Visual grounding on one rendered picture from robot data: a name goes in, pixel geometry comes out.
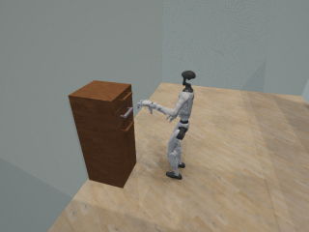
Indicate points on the robot left forearm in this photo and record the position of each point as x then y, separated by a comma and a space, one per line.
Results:
160, 108

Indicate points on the right robot hand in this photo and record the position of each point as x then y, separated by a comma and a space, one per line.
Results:
172, 118

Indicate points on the robot head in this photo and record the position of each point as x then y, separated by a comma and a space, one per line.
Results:
187, 75

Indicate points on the left robot hand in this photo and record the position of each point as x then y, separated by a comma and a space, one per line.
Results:
145, 103

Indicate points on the cabinet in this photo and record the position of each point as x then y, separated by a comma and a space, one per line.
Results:
109, 152

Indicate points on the robot right thigh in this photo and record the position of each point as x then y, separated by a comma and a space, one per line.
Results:
176, 128

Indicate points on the handle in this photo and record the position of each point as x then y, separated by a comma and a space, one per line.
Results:
127, 96
130, 109
130, 125

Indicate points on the drawer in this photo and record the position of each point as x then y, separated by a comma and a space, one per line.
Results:
122, 111

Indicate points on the left robot upper arm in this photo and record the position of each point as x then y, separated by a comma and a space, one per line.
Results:
183, 99

